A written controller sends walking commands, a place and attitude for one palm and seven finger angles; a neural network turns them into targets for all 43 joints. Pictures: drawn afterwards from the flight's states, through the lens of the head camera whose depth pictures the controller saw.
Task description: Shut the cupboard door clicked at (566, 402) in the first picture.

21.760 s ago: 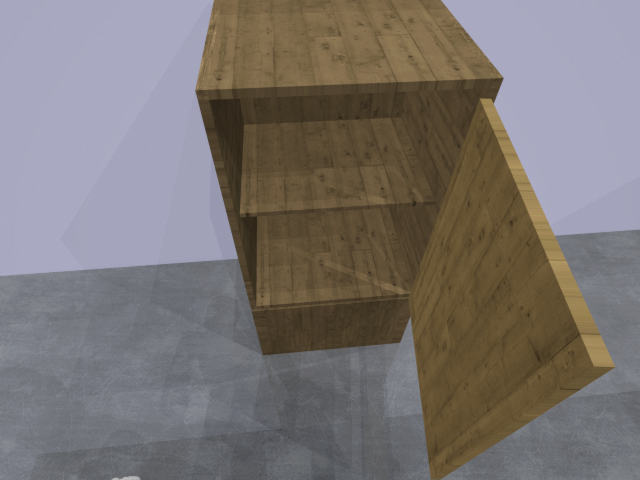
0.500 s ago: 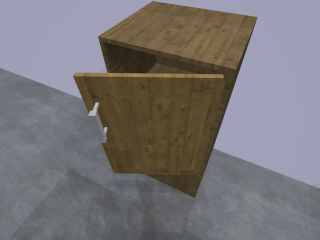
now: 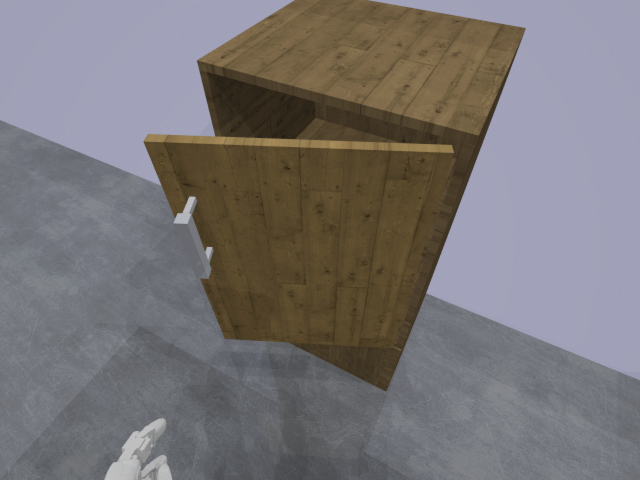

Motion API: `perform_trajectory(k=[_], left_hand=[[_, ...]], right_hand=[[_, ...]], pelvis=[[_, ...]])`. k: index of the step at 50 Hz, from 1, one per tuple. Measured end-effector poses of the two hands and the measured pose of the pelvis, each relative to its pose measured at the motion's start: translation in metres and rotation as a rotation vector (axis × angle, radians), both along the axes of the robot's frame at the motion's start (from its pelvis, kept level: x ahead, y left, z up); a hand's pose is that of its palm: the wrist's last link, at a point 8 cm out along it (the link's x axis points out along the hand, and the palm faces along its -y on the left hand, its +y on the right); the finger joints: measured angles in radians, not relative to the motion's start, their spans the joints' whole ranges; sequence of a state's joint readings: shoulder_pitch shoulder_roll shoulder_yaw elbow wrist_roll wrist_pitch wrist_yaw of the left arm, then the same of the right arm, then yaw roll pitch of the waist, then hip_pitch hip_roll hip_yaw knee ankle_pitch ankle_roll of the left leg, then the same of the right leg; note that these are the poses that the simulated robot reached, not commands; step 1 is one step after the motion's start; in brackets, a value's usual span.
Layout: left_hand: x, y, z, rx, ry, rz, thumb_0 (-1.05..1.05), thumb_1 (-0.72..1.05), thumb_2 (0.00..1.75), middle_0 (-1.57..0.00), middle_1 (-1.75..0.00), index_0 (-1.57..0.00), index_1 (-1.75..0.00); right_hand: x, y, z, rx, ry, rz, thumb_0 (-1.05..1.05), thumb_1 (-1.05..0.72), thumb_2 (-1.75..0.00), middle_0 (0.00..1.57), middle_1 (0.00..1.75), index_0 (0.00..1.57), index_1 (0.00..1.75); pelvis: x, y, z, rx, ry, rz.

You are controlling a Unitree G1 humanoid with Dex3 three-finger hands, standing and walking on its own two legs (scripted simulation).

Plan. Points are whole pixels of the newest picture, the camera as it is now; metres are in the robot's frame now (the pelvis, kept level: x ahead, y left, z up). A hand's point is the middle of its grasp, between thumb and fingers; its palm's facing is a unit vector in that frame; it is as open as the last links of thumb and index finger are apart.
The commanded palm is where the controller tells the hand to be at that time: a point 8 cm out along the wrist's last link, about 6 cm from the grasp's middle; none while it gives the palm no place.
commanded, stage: raise the hand and make a fist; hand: left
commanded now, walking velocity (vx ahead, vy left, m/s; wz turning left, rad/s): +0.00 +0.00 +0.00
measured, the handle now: (197, 238) +0.47 +0.23 -0.01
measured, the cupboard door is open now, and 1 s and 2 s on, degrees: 24 24 24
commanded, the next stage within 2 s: bring the fist close to the handle in 1.80 s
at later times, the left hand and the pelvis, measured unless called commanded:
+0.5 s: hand out of the picture +0.14 +0.17 -0.04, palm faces -0.06 -1.00 -0.04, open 5.2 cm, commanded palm +0.12 +0.23 -0.04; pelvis -0.08 -0.01 -0.10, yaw +0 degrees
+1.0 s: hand (154, 456) +0.16 +0.20 -0.02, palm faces -0.01 -1.00 -0.03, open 3.3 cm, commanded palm +0.14 +0.25 -0.02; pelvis -0.06 +0.03 -0.08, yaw +0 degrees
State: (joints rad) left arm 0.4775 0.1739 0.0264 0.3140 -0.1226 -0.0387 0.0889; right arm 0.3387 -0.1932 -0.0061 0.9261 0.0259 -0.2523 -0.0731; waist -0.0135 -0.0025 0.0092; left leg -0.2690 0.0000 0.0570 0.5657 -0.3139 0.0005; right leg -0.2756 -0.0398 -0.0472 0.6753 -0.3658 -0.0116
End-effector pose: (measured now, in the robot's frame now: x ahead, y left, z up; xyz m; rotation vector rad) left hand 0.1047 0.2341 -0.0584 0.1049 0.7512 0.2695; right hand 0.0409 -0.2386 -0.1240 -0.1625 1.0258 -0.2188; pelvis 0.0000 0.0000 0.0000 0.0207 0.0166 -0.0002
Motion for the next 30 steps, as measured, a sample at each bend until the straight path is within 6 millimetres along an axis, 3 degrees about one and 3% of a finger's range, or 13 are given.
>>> perform_trajectory(k=[3,6,9,15,17,20,24,30], left_hand=[[0.046,-0.007,0.043,-0.006,-0.363,-0.041,0.02,0.91,0.9,-0.23,-0.34,-0.23,-0.33],[0.061,-0.017,0.058,-0.054,-0.63,-0.138,0.01,0.91,0.9,-0.26,-0.37,-0.26,-0.37],[0.047,-0.026,0.045,-0.077,-0.776,-0.28,0.01,0.91,0.9,-0.31,-0.42,-0.31,-0.42],[-0.003,-0.01,-0.005,-0.111,-0.687,-0.258,0.01,0.9,0.9,-0.42,-0.53,-0.41,-0.53],[-0.013,-0.004,-0.006,-0.089,-0.687,-0.227,0.02,0.9,0.9,-0.45,-0.57,-0.45,-0.57],[-0.012,-0.004,0.007,-0.057,-0.744,-0.245,0.02,0.9,0.9,-0.5,-0.63,-0.5,-0.63],[0.007,-0.011,0.021,-0.074,-0.776,-0.324,0.02,0.9,0.9,-0.58,-0.71,-0.57,-0.71],[0.031,-0.004,0.02,-0.113,-0.666,-0.328,0.02,0.9,0.9,-0.69,-0.83,-0.68,-0.83]], right_hand=[[0.034,-0.014,0.005,-0.013,-0.185,0.046,0.01,-0.91,-0.9,0.2,0.29,0.2,0.3],[0.069,-0.026,0.012,-0.035,-0.328,0.097,0.01,-0.91,-0.9,0.2,0.29,0.2,0.3],[0.099,-0.035,0.015,-0.069,-0.453,0.15,0.01,-0.91,-0.9,0.2,0.29,0.2,0.3],[0.129,-0.033,0.008,-0.102,-0.596,0.212,0.01,-0.91,-0.9,0.2,0.29,0.2,0.3],[0.129,-0.024,0.002,-0.097,-0.604,0.228,0.01,-0.91,-0.9,0.19,0.29,0.2,0.3],[0.118,-0.008,-0.012,-0.074,-0.574,0.244,0.01,-0.91,-0.9,0.19,0.29,0.2,0.3],[0.091,0.011,-0.033,-0.022,-0.483,0.225,0.01,-0.91,-0.9,0.2,0.29,0.2,0.3],[0.044,0.023,-0.046,0.023,-0.338,0.124,0.01,-0.9,-0.9,0.2,0.3,0.21,0.3]], pelvis=[[-0.009,-0.004,-0.011,0.003,0.055,0.02],[-0.024,-0.01,-0.028,0.007,0.122,0.003],[-0.041,-0.017,-0.053,0.012,0.176,-0.013],[-0.065,-0.021,-0.094,-0.011,0.209,-0.001],[-0.069,-0.02,-0.101,-0.027,0.209,0.006],[-0.074,-0.019,-0.106,-0.047,0.209,0.014],[-0.076,-0.014,-0.104,-0.065,0.214,0.017],[-0.072,-0.003,-0.092,-0.06,0.223,0.0]])
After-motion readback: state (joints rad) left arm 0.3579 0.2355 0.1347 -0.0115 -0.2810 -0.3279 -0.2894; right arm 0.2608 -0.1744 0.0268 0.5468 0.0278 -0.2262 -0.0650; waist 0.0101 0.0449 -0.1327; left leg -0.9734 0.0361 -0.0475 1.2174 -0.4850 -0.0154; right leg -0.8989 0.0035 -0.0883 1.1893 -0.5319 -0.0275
